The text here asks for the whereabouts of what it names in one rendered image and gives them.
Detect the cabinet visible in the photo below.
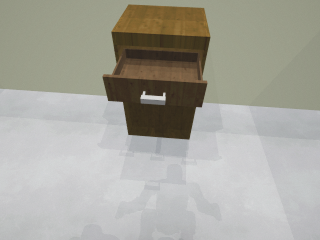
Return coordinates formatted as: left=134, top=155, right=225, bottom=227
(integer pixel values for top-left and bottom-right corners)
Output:
left=111, top=4, right=211, bottom=140

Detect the drawer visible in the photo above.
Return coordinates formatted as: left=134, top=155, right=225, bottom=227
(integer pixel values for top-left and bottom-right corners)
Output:
left=102, top=48, right=208, bottom=108

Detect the handle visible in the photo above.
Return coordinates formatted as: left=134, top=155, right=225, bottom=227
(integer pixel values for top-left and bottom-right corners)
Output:
left=140, top=91, right=166, bottom=105

